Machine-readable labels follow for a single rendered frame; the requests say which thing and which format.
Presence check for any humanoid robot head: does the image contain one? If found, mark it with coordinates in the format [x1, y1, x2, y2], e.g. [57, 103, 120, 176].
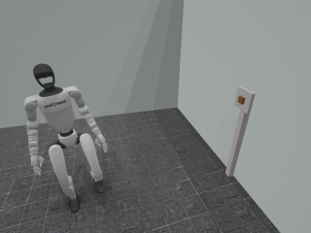
[33, 63, 63, 97]

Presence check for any robot torso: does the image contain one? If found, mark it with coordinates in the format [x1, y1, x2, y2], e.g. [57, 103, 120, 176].
[36, 87, 79, 149]

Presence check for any robot right upper arm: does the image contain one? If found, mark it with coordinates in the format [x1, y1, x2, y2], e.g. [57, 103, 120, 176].
[24, 95, 40, 130]

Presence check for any right robot forearm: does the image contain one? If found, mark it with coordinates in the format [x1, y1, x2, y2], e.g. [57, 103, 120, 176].
[26, 121, 39, 155]

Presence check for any robot left upper arm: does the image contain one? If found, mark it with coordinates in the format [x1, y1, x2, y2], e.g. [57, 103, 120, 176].
[65, 85, 89, 116]

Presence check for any left robot hand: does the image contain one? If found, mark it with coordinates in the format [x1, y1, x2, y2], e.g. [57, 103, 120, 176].
[95, 133, 107, 152]

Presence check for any button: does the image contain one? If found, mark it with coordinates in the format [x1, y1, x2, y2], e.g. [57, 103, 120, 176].
[237, 95, 246, 105]

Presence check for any panel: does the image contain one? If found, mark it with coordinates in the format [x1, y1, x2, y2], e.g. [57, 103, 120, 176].
[225, 86, 256, 177]

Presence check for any right robot hand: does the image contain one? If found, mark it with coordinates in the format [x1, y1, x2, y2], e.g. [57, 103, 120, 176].
[30, 154, 45, 176]

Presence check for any left robot forearm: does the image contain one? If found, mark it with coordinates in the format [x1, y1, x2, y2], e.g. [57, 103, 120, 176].
[84, 107, 101, 135]

